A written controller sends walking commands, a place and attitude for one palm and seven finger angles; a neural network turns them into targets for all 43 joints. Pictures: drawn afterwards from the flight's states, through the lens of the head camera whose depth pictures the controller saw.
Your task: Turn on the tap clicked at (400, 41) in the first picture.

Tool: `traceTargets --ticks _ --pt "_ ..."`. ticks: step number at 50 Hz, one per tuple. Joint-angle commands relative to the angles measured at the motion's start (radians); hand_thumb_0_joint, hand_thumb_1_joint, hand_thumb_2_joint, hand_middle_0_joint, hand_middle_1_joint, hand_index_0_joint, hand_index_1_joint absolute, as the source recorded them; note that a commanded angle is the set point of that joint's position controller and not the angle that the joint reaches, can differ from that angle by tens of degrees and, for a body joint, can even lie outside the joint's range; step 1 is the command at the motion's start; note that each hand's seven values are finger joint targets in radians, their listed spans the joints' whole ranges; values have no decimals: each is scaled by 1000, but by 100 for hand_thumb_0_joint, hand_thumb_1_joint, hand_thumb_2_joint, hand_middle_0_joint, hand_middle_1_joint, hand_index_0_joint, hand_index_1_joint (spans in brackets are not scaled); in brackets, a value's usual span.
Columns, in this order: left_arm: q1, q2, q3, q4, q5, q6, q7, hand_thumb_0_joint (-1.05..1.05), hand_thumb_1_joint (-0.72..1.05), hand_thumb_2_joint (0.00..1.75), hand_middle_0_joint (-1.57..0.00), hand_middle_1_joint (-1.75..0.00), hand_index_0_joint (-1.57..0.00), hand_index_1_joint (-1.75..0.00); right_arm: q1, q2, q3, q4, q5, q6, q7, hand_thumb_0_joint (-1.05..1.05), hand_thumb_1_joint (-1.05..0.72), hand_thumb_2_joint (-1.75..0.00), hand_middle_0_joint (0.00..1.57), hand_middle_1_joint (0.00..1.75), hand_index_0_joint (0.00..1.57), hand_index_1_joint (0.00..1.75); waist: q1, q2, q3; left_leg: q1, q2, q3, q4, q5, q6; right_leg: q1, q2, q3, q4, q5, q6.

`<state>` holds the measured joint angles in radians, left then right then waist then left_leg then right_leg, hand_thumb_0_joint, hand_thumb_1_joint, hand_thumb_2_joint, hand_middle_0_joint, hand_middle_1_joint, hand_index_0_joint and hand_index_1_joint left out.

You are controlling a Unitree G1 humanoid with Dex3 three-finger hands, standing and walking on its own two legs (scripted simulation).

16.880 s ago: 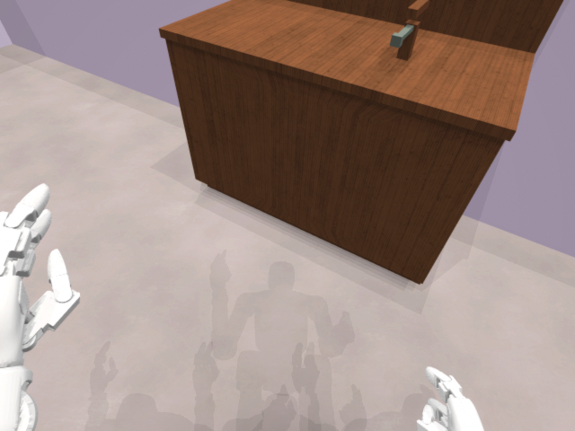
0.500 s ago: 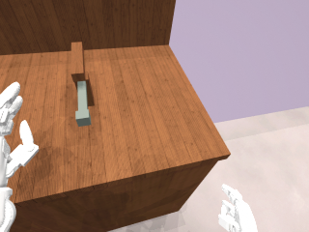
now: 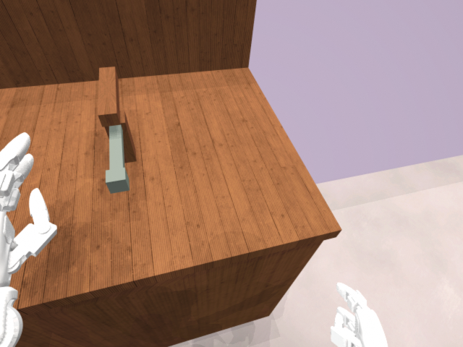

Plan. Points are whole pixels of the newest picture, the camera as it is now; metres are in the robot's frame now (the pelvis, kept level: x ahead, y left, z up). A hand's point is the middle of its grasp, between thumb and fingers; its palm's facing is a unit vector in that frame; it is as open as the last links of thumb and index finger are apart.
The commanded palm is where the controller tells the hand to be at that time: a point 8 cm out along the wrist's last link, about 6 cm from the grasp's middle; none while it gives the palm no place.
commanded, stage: shuffle to correct the standing spot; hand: left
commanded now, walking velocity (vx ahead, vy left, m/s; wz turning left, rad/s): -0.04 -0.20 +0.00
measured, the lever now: (117, 180) +0.32 +0.21 +0.12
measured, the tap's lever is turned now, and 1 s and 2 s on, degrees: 0 0 0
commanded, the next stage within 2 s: none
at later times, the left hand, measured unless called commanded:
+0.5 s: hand (102, 236) +0.21 +0.19 +0.16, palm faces +0.35 -0.86 -0.38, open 7.4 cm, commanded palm +0.15 +0.22 +0.17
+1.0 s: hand (115, 242) +0.20 +0.17 +0.16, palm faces +0.33 -0.86 -0.40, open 7.4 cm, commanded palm +0.15 +0.21 +0.17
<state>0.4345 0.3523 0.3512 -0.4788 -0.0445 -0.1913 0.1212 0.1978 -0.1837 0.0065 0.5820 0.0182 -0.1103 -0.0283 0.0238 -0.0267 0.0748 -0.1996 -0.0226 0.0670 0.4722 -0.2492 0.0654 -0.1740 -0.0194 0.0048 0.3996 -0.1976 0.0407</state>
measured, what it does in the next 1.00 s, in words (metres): shifts its weight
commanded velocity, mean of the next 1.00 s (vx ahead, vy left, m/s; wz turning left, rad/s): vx -0.05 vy -0.19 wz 0.00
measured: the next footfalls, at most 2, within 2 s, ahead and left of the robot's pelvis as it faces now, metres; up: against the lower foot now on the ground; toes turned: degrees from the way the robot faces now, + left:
none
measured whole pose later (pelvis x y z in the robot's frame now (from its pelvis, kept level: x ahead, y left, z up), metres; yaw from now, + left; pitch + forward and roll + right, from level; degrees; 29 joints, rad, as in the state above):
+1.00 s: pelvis -0.01 -0.07 -0.01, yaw +0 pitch +0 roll -1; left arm 0.50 0.39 0.38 -0.58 -0.10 -0.15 0.10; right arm 0.20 -0.19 -0.02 0.56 0.02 -0.07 -0.04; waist 0.01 -0.01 0.07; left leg -0.30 0.08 0.02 0.57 -0.28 -0.03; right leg -0.27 0.08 -0.04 0.50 -0.23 -0.06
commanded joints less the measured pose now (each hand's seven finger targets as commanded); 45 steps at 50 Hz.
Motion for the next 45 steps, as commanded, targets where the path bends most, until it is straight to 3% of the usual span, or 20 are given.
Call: traceTargets --ticks 1,2,6,7,13,16,17,21,22,28,31,38,42,45 --pt "-95 177 121 -227 -7 -53 16 0 90 90 -20 -30 -20 -30 -97 -125 -52 -163 10 -47 -9 0 -90 -90 20 30 20 30 -8 109 -141 6 151 -126 -149 166 -66 63 -8 1 14 137 -40" --pt "-101 148 92 -226 -10 -53 10 0 90 90 -20 -30 -20 -30 -84 -128 -51 -165 4 -41 -6 0 -90 -90 20 30 20 30 -11 111 -133 -5 158 -131 -156 171 -61 63 -1 -10 22 127 -38" --pt "-75 169 119 -236 -13 -45 11 0 90 90 -20 -30 -20 -30 -92 -122 -59 -176 11 -39 2 0 -90 -90 20 30 20 30 -8 119 -150 7 185 -126 -134 180 -57 52 -5 -7 29 113 -37" --pt "-83 143 89 -241 -17 -45 6 0 90 90 -20 -30 -20 -30 -82 -126 -57 -176 7 -35 5 0 -90 -90 20 30 20 30 -12 133 -142 -17 185 -132 -144 155 -52 55 0 -12 34 98 -38" --pt "-68 177 124 -265 -23 -43 4 0 90 90 -20 -30 -20 -30 -80 -127 -69 -189 8 -36 9 0 -90 -90 20 30 20 30 -9 135 -149 -31 205 -131 -108 110 -36 49 -8 6 26 105 -41" --pt "-38 188 140 -256 -29 -34 3 0 90 90 -20 -30 -20 -30 -87 -125 -69 -189 10 -34 6 0 -90 -90 20 30 20 30 -11 94 -144 -22 193 -115 -77 74 -36 16 -13 30 3 113 -48" --pt "-47 161 115 -249 -33 -34 -1 0 90 90 -20 -30 -20 -30 -74 -128 -67 -184 4 -29 5 0 -90 -90 20 30 20 30 -16 79 -145 -37 180 -114 -71 65 -37 19 -9 32 -3 114 -50" --pt "-29 192 143 -257 -39 -25 -2 0 90 90 -20 -30 -20 -30 -86 -127 -74 -186 8 -30 -4 0 -90 -90 20 30 20 30 -16 56 -148 -7 165 -93 -22 29 -38 -34 -29 83 -28 111 -63" --pt "-31 170 120 -245 -43 -23 -5 0 90 90 -20 -30 -20 -30 -74 -129 -71 -180 1 -25 -4 0 -90 -90 20 30 20 30 -20 47 -149 -18 156 -87 -11 14 -38 -38 -33 87 -34 97 -65" --pt "-7 206 150 -294 -54 -17 0 0 90 90 -20 -30 -20 -30 -66 -132 -84 -183 4 -21 -12 0 -90 -90 20 30 20 30 -22 6 -183 10 119 -69 80 27 -43 -69 -84 147 -55 107 -91" --pt "34 219 167 -299 -58 -15 6 0 90 90 -20 -30 -20 -30 -75 -129 -82 -179 7 -18 -17 0 -90 -90 20 30 20 30 -24 34 -174 20 126 -76 76 51 -42 -93 -86 146 -45 121 -97" --pt "44 220 172 -293 -55 -22 -4 0 90 90 -20 -30 -20 -30 -68 -143 -86 -180 3 -13 -20 0 -90 -90 20 30 20 30 -17 91 -172 -41 198 -118 11 144 -27 -16 -32 69 25 174 -48" --pt "52 200 150 -282 -56 -17 -9 0 90 90 -20 -30 -20 -30 -61 -139 -81 -178 3 -13 -18 0 -90 -90 20 30 20 30 -22 72 -171 -43 188 -108 21 108 -29 -18 -36 70 16 164 -54" --pt "31 213 157 -291 -55 -17 -9 0 90 90 -20 -30 -20 -30 -56 -138 -84 -181 4 -14 -17 0 -90 -90 20 30 20 30 -21 52 -162 -47 170 -96 38 1 -32 -50 -52 106 -14 93 -59"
